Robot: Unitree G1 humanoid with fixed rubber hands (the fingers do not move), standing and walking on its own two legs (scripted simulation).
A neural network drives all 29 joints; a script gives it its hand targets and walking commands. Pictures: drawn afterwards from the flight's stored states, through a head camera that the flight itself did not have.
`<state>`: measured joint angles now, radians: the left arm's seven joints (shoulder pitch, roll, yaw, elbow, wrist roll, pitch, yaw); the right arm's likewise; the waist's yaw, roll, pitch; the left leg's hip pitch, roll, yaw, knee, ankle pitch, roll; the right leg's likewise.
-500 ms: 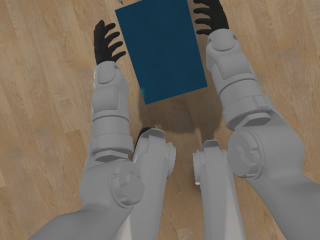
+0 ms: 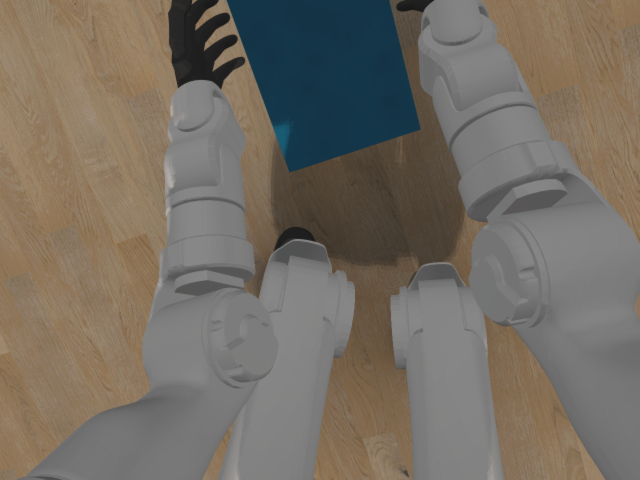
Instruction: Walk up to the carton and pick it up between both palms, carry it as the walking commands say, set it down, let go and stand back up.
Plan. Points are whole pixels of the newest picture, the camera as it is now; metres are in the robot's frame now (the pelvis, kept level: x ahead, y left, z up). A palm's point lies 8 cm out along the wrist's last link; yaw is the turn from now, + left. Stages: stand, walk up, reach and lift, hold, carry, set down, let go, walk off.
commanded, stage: set down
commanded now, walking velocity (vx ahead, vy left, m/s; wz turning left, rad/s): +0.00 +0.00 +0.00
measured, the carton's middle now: (327, 56) +0.52 +0.10 -0.27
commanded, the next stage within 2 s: none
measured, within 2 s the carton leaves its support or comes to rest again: rests again in 1.82 s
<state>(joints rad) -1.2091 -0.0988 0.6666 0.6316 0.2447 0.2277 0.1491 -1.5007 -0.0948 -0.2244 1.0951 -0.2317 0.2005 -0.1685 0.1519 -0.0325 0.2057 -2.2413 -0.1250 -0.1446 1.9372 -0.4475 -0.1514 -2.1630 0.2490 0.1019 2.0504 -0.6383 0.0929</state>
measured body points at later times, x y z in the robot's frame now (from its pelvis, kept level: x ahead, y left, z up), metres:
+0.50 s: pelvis +0.02 -0.02 -0.02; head +0.39 +0.00 +0.23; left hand +0.50 +0.23 -0.20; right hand +0.57 -0.01 -0.22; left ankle +0.14 +0.15 -0.38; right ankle +0.09 -0.12 -0.39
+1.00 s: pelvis +0.01 -0.01 -0.02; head +0.39 +0.00 +0.22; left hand +0.49 +0.23 -0.21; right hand +0.57 -0.01 -0.23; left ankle +0.14 +0.15 -0.39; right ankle +0.09 -0.12 -0.39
